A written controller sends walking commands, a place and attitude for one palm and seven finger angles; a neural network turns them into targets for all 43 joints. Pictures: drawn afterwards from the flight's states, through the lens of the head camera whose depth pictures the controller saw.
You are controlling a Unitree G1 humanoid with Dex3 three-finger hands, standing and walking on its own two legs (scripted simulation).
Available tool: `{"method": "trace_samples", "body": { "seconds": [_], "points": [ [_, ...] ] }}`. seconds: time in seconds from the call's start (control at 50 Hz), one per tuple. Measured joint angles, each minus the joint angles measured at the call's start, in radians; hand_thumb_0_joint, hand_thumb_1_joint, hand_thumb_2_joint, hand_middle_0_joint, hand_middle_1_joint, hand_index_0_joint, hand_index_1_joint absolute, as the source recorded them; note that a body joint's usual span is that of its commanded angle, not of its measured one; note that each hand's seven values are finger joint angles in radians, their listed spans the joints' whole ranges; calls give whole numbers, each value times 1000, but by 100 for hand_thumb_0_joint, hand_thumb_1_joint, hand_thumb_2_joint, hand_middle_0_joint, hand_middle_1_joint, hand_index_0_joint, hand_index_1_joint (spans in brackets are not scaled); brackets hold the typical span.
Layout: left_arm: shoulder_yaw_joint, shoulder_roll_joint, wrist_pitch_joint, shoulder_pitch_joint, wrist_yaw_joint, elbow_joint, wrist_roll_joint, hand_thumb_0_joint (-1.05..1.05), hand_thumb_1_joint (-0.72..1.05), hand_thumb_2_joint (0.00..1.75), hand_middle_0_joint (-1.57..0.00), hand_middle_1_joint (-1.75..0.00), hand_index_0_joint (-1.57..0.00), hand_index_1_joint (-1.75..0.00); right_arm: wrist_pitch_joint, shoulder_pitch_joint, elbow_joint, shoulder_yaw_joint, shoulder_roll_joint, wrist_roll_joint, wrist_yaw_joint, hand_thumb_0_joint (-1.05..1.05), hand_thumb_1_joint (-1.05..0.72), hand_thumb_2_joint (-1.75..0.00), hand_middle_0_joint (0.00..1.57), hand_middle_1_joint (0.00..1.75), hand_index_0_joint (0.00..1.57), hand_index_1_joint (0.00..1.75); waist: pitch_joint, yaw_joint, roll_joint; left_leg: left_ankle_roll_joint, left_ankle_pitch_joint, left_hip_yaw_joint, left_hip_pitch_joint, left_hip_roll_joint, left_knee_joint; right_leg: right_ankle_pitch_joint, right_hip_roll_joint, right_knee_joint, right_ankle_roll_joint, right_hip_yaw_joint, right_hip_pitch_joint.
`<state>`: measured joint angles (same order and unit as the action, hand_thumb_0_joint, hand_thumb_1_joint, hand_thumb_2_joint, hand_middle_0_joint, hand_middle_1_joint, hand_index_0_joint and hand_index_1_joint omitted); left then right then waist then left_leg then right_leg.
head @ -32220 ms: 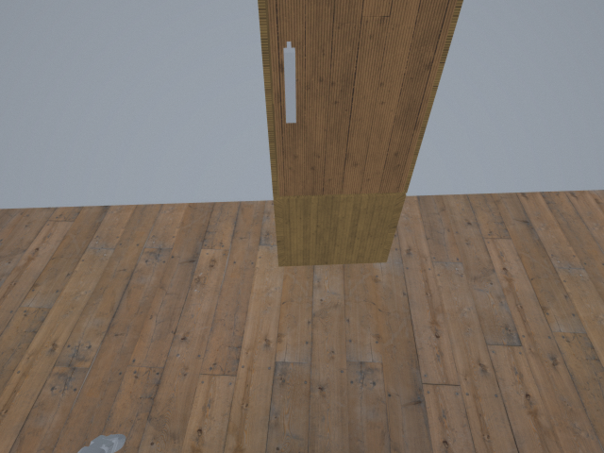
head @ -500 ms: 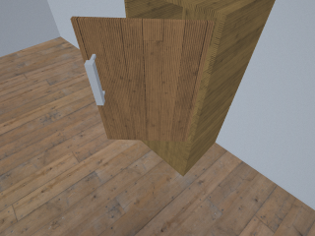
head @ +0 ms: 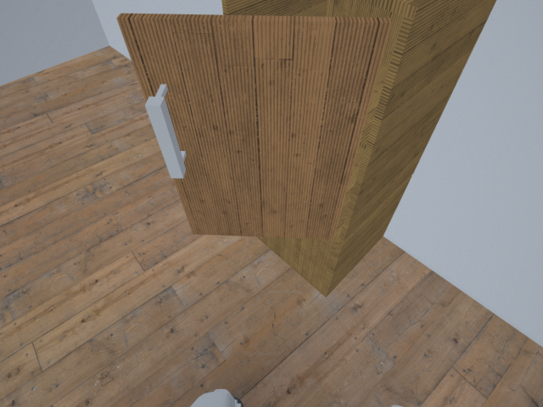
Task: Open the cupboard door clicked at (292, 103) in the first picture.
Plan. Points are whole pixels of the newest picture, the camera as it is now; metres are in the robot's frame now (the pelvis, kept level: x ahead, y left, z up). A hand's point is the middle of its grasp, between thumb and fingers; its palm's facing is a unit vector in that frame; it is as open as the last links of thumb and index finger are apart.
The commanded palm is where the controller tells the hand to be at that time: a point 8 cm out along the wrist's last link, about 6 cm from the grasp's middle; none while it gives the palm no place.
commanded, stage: come to a stop and stand still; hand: left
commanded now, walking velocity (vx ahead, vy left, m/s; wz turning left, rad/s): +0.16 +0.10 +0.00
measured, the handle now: (170, 133) +0.56 +0.24 +0.07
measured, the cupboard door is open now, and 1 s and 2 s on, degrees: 42 42 42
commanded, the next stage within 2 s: look again from close up in 0.86 s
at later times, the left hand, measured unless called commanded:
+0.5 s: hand out of the picture -0.04 +0.19 -0.16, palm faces +0.00 -0.99 -0.17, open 7.3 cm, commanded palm none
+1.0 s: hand out of the picture -0.07 +0.21 -0.16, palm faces +0.03 -0.99 -0.16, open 7.4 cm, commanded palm none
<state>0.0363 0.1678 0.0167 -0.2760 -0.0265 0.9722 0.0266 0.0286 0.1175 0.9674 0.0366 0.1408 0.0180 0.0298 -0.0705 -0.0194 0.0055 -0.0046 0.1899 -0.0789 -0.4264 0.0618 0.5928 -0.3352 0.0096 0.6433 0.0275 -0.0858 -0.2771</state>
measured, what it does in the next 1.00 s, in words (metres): steps on the spot: left foot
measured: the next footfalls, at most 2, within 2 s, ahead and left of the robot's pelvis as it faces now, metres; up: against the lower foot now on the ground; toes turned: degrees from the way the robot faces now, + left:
left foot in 0.24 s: +0.03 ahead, +0.12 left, +0.00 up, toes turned +4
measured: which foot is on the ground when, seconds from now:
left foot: up 0.00-0.22, down 0.24-1.00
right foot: down 0.00-1.00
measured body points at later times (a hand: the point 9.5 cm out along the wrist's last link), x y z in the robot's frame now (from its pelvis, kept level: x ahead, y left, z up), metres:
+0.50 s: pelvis -0.03 +0.03 +0.01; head -0.02 +0.03 +0.46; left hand -0.03 +0.24 -0.15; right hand -0.01 -0.20 -0.14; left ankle -0.01 +0.11 -0.72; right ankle -0.01 -0.09 -0.72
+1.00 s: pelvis -0.04 +0.05 +0.02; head -0.04 +0.05 +0.47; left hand -0.07 +0.26 -0.15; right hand -0.03 -0.18 -0.14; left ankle -0.01 +0.11 -0.72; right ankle -0.01 -0.09 -0.72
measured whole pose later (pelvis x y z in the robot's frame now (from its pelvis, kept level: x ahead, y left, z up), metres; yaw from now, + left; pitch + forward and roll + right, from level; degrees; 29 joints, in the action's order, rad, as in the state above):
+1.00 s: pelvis -0.04 +0.05 +0.02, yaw +0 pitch -1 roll +0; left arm -0.02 0.14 -0.01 -0.35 -0.03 1.08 0.02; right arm -0.01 0.29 1.07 0.00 0.16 0.02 0.02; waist -0.01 -0.01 -0.01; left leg 0.08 0.18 -0.09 -0.24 -0.05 0.43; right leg -0.20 0.06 0.46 -0.02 -0.07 -0.24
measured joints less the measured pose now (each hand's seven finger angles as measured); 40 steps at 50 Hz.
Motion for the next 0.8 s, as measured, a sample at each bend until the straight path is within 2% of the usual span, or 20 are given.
{"method": "trace_samples", "body": {
  "seconds": [0.04, 0.12, 0.18, 0.24, 0.3, 0.36, 0.4, 0.48, 0.52, 0.66, 0.8],
  "points": [
    [-8, -4, -7, -6, -2, 0, 2, 0, 91, 90, -19, -30, -20, -30, 17, 17, 12, 3, 3, 0, -9, 1, -91, -90, 20, 30, 20, 30, 21, 2, 11, 3, 118, 35, -11, -14, 66, -12, -4, -21, 21, -17, 15],
    [-22, -17, -27, -25, 0, 14, -1, 1, 91, 90, -19, -30, -20, -30, 13, 52, 46, 2, 15, 1, -17, 0, -92, -90, 20, 30, 20, 30, 57, -2, 5, -2, 174, 44, 36, -33, 140, 23, -8, -110, 29, -21, 61],
    [-23, -15, -33, -38, 1, 33, -2, 1, 93, 90, -20, -30, -20, -30, 3, 83, 66, -6, 19, 0, -17, 0, -92, -90, 19, 30, 20, 30, 71, -7, -13, -9, 167, 28, 129, -45, 43, 44, -8, -147, 27, -16, 79],
    [-22, -12, -32, -40, 5, 55, -8, 1, 93, 90, -20, -30, -20, -30, -11, 110, 85, -13, 23, -1, -9, 0, -92, -90, 19, 30, 20, 30, 71, -3, -14, 2, 53, 28, 217, -45, -104, 42, -15, -142, 19, -26, 79],
    [-21, -7, -21, -28, 3, 80, -12, 1, 93, 90, -20, -30, -20, -30, -15, 123, 113, -25, 13, -1, -1, 0, -92, -90, 19, 30, 19, 30, 54, -12, -41, 18, 58, 18, 236, -57, -124, 57, -4, -160, 9, -17, 93],
    [-28, -11, -16, -23, 5, 103, -15, 1, 92, 90, -20, -30, -20, -30, -19, 141, 131, -37, 7, -1, 3, 0, -92, -90, 19, 30, 19, 30, 52, -10, -43, 25, 49, 15, 246, -61, -150, 82, -1, -195, 2, -15, 106],
    [-44, -24, -37, -23, -11, 113, -11, 1, 92, 90, -20, -30, -20, -30, -18, 143, 120, -44, 18, -4, -2, 1, -92, -90, 19, 30, 19, 30, 38, -7, -20, 28, 56, 14, 217, -50, -114, 99, -11, -203, -3, -15, 97],
    [-60, -34, -45, -33, -13, 119, -11, 1, 91, 90, -20, -30, -20, -30, -35, 152, 78, -42, 25, -2, -4, 1, -92, -90, 19, 30, 20, 30, 15, 27, -2, 47, 62, 2, 191, -63, -76, 96, 5, -157, -14, -3, 64],
    [-60, -31, -33, -33, -10, 120, -10, 1, 91, 90, -20, -30, -20, -30, -36, 167, 72, -42, 21, 0, -4, 1, -92, -90, 19, 30, 20, 30, 19, 32, 2, 57, 59, -2, 190, -73, -74, 93, 15, -145, -22, 0, 59],
    [-46, -10, -16, -37, -5, 87, -3, 1, 91, 90, -20, -30, -20, -30, -21, 205, 74, -42, 4, 6, -15, 1, -91, -90, 19, 30, 20, 30, 47, 26, -1, 79, 31, -10, 173, -103, -96, 99, 45, -127, -31, 9, 25],
    [-41, -7, -19, -58, -4, 84, -1, 1, 91, 90, -19, -30, -20, -30, -23, 201, 88, -36, 5, 6, -15, 1, -91, -90, 20, 30, 20, 30, 61, 18, -3, 88, 11, -14, 173, -114, -123, 117, 54, -143, -39, 14, 19]
  ]
}}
